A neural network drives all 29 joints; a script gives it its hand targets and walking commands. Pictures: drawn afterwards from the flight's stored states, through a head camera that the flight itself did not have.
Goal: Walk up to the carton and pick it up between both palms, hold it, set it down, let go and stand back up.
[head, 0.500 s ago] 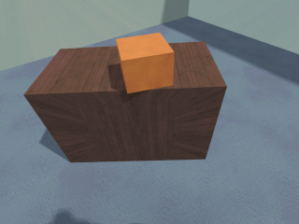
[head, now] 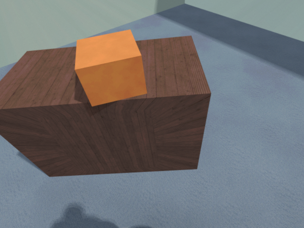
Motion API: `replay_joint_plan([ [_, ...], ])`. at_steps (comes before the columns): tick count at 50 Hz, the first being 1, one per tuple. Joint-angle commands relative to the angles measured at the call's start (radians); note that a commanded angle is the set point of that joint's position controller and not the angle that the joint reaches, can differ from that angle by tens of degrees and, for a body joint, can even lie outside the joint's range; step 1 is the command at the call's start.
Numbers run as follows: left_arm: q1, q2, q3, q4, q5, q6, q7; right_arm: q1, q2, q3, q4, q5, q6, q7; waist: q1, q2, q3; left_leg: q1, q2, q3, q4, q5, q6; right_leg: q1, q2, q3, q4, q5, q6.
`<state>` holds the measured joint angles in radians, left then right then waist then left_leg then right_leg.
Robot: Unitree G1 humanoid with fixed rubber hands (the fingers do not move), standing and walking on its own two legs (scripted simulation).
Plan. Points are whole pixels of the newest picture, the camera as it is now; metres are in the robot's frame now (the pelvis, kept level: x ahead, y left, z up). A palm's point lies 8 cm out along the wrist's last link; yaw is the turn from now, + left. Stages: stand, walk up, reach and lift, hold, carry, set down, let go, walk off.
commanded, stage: walk up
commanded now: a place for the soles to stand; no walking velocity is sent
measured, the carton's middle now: (111, 66) +0.75 +0.18 +0.05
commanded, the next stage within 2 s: none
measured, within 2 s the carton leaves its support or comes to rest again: neither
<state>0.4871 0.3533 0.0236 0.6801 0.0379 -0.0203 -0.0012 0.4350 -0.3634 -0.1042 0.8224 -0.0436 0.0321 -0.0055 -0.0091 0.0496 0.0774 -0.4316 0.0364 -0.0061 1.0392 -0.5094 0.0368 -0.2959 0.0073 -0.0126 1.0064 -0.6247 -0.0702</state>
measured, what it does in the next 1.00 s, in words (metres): walks ahead: left foot, then right foot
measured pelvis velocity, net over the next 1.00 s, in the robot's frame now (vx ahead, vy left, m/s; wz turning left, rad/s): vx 0.19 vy -0.01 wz -0.04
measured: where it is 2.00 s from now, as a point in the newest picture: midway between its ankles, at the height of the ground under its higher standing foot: outside the picture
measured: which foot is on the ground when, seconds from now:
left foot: up 0.00-0.26, down 0.28-0.62, up 0.64-1.00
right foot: down 0.00-0.30, up 0.32-0.60, down 0.62-1.00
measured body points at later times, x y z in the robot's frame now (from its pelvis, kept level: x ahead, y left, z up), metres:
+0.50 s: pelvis +0.20 -0.01 +0.03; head +0.20 -0.05 +0.48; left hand +0.32 +0.28 -0.03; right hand +0.26 -0.32 -0.10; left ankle +0.26 +0.10 -0.68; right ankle +0.26 -0.15 -0.60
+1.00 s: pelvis +0.19 -0.01 +0.02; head +0.22 -0.06 +0.46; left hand +0.34 +0.29 -0.03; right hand +0.27 -0.32 -0.12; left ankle +0.17 +0.17 -0.62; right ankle +0.39 -0.16 -0.67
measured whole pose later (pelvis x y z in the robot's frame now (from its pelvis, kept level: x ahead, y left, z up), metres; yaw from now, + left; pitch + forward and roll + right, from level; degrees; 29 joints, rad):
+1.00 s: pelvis +0.19 -0.01 +0.02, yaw -2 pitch -5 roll +3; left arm 0.27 0.38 0.00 0.57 0.02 0.02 0.08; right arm 0.23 -0.39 -0.10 0.70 -0.03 0.13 0.02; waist -0.04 0.06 0.16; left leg -0.41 0.01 -0.08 1.20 -0.55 0.05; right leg -0.56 -0.04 0.11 0.67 -0.16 -0.01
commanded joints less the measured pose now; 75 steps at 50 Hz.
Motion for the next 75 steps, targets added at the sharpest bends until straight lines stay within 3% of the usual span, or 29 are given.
replay_joint_plan([
  [1,0.135,0.239,0.073,-0.099,-0.029,-0.037,0.055,-0.116,-0.148,-0.028,-0.173,-0.021,-0.043,-0.003,0.066,-0.164,0.259,-0.420,0.022,0.054,0.185,0.074,-0.014,0.211,-0.274,0.489,-0.613,0.942,0.065],
  [4,0.106,0.211,0.066,-0.113,-0.025,-0.026,0.072,-0.157,-0.099,-0.007,-0.169,-0.009,-0.038,0.008,0.058,-0.157,0.238,-0.329,0.020,0.121,0.044,0.169,0.000,0.206,-0.138,0.209,-0.600,1.001,0.135],
  [8,0.071,0.197,0.055,-0.138,-0.026,-0.030,0.074,-0.191,-0.040,0.021,-0.202,0.002,-0.044,0.033,0.030,-0.099,0.131,0.042,-0.023,0.215,-0.297,0.434,0.019,0.072,-0.079,0.060,-0.528,0.921,0.079],
  [11,0.112,0.215,0.060,-0.153,-0.054,-0.038,0.077,0.014,-0.076,-0.002,-0.135,-0.003,-0.034,0.028,-0.061,-0.040,-0.115,0.463,-0.090,0.220,-0.412,0.610,0.076,0.048,-0.098,0.073,-0.197,0.986,0.079],
  [13,0.073,0.167,0.048,-0.198,-0.079,-0.040,0.075,0.126,-0.192,-0.055,-0.148,-0.025,-0.023,0.011,-0.202,0.051,-0.224,0.745,0.107,-0.046,-0.495,0.472,0.286,-0.246,0.008,0.016,0.321,0.691,0.191],
  [14,0.072,0.128,0.040,-0.232,-0.083,-0.042,0.070,0.119,-0.247,-0.072,-0.182,-0.028,-0.021,-0.001,-0.200,0.240,-0.313,0.834,0.414,-0.491,-0.493,0.562,0.444,-0.461,0.089,0.100,0.649,-0.146,0.181],
  [15,0.019,0.213,0.063,-0.250,-0.062,-0.029,0.074,0.125,-0.239,-0.075,-0.199,0.007,-0.017,-0.014,-0.199,-0.029,-0.291,0.679,0.478,-0.578,-0.614,0.220,0.469,-0.442,0.033,0.176,0.668,-0.035,0.136],
  [19,-0.069,0.202,0.059,-0.186,-0.037,-0.011,0.039,-0.106,-0.224,-0.056,-0.250,0.020,-0.059,-0.022,-0.069,-0.073,0.008,0.315,0.377,-0.225,-0.669,0.281,0.280,-0.346,-0.077,0.251,0.429,0.041,0.054],
  [23,-0.084,0.197,0.054,-0.134,-0.063,0.018,0.049,-0.290,-0.203,-0.024,-0.263,0.016,-0.050,-0.001,0.025,0.025,0.235,-0.172,0.194,0.087,-0.686,0.310,0.170,-0.088,-0.057,0.055,0.038,0.288,0.088],
  [27,0.060,0.245,0.061,-0.063,-0.045,0.005,0.080,-0.393,-0.186,-0.021,-0.291,0.026,0.004,0.038,0.095,0.057,0.017,-0.155,0.104,0.159,-0.322,0.251,0.089,0.218,-0.026,0.012,-0.290,0.658,0.097],
  [28,0.071,0.286,0.069,-0.050,-0.024,0.007,0.093,-0.360,-0.172,-0.017,-0.290,0.022,0.026,0.037,0.086,0.000,-0.067,-0.128,0.082,0.131,-0.219,0.145,0.069,0.226,-0.047,0.068,-0.286,0.627,0.080],
  [29,0.055,0.341,0.078,-0.069,-0.007,0.009,0.098,-0.299,-0.167,-0.016,-0.283,0.027,0.044,0.036,0.080,-0.136,-0.122,-0.143,0.042,0.121,-0.096,-0.008,0.047,0.197,-0.125,0.234,-0.354,0.508,0.025],
  [30,-0.019,0.400,0.088,-0.124,0.001,0.009,0.102,-0.221,-0.183,-0.023,-0.270,0.031,0.063,0.031,0.063,-0.304,-0.142,-0.097,-0.057,0.097,0.152,-0.218,-0.001,0.016,-0.305,0.560,-0.567,0.335,-0.075],
  [31,-0.123,0.390,0.084,-0.171,-0.011,0.010,0.110,-0.173,-0.207,-0.035,-0.266,0.028,0.079,0.026,0.035,-0.232,-0.130,-0.047,-0.068,-0.071,0.297,-0.165,-0.012,-0.112,-0.372,0.753,-0.697,0.030,-0.131],
  [32,-0.175,0.362,0.077,-0.184,-0.019,0.009,0.126,-0.172,-0.228,-0.043,-0.273,0.040,0.091,0.030,0.025,-0.159,-0.058,-0.087,-0.053,-0.106,0.353,-0.080,-0.019,-0.135,-0.344,0.730,-0.743,-0.161,-0.129],
  [33,-0.227,0.383,0.081,-0.199,-0.021,0.008,0.134,-0.152,-0.223,-0.049,-0.275,0.045,0.095,0.034,0.017,-0.207,-0.038,-0.129,-0.051,-0.113,0.388,-0.050,-0.029,-0.145,-0.332,0.768,-0.771,-0.214,-0.107],
  [38,-0.219,0.336,0.078,-0.197,-0.026,0.001,0.131,-0.130,-0.232,-0.056,-0.215,0.025,0.089,0.035,0.002,-0.153,-0.115,-0.163,-0.049,-0.137,0.428,0.054,-0.050,-0.037,-0.251,0.558,-0.648,-0.065,-0.042],
  [42,-0.205,0.293,0.081,-0.209,-0.025,-0.004,0.118,-0.086,-0.203,-0.050,-0.185,0.029,0.081,0.031,0.008,-0.195,-0.191,-0.146,-0.048,-0.103,0.361,0.052,-0.062,0.068,-0.207,0.451,-0.614,-0.024,-0.039],
  [48,-0.225,0.324,0.086,-0.216,-0.008,0.033,0.094,-0.077,-0.200,-0.030,-0.181,0.045,0.066,0.031,0.025,-0.305,-0.165,0.031,-0.040,0.028,-0.051,-0.147,-0.041,-0.021,-0.225,0.386,-0.640,0.004,-0.085],
  [51,-0.300,0.350,0.091,-0.232,-0.023,0.060,0.091,0.022,-0.215,-0.032,-0.153,0.061,0.058,0.035,-0.034,-0.336,-0.145,0.327,-0.017,0.050,-0.314,0.069,0.004,-0.250,-0.232,0.339,-0.639,0.002,-0.018],
  [52,-0.324,0.323,0.083,-0.233,-0.029,0.067,0.093,0.079,-0.224,-0.039,-0.129,0.063,0.056,0.039,-0.078,-0.253,-0.132,0.438,-0.006,-0.008,-0.385,0.095,0.025,-0.383,-0.188,0.288,-0.508,-0.057,0.029],
  [53,-0.343,0.271,0.067,-0.239,-0.043,0.071,0.094,0.085,-0.274,-0.056,-0.136,0.055,0.054,0.041,-0.125,-0.015,-0.064,0.378,0.075,-0.205,-0.524,-0.125,0.074,-0.522,-0.070,0.199,-0.212,-0.110,0.071],
  [54,-0.299,0.202,0.058,-0.240,-0.061,0.070,0.093,-0.073,-0.343,-0.060,-0.208,0.033,0.049,0.037,-0.104,0.309,0.024,0.078,0.320,-0.603,-0.796,-0.433,0.135,-0.563,0.132,0.065,0.183,-0.047,0.106],
  [55,-0.323,0.289,0.089,-0.246,-0.059,0.071,0.107,-0.240,-0.366,-0.060,-0.273,0.012,0.039,0.032,-0.076,0.224,0.132,-0.217,0.354,-0.650,-0.903,-0.552,0.170,-0.450,0.156,0.238,0.252,-0.009,0.094],
  [56,-0.334,0.311,0.091,-0.236,-0.043,0.070,0.106,-0.271,-0.337,-0.048,-0.288,0.006,0.022,0.024,-0.065,0.177,0.208,-0.358,0.346,-0.636,-0.921,-0.538,0.175,-0.341,0.129,0.261,0.302,0.050,0.087],
  [58,-0.228,0.295,0.094,-0.144,-0.037,0.061,0.087,-0.318,-0.267,-0.040,-0.274,0.022,0.010,0.008,0.015,0.071,0.222,-0.239,0.165,-0.344,-0.798,-0.219,0.043,-0.318,0.107,0.235,0.342,0.192,0.081],
  [60,-0.108,0.288,0.091,-0.077,-0.049,0.051,0.075,-0.325,-0.247,-0.041,-0.275,0.035,0.004,-0.005,0.047,0.087,0.081,0.000,0.122,-0.256,-0.733,-0.141,0.013,-0.310,0.086,0.184,0.328,0.271,0.098],
  [68,-0.218,0.254,0.069,-0.089,-0.020,0.040,0.018,0.081,-0.233,-0.042,-0.235,0.013,-0.029,-0.002,-0.142,0.135,-0.085,0.654,0.190,-0.425,-0.763,-0.217,0.096,-0.515,0.036,0.101,-0.068,0.192,0.156],
  [75,-0.166,0.248,0.076,-0.065,-0.002,0.028,-0.013,0.016,-0.258,-0.041,-0.265,0.004,-0.041,-0.010,-0.076,0.104,-0.019,0.401,0.228,-0.336,-0.806,-0.216,0.153,-0.311,0.008,0.047,-0.153,0.167,0.122],
])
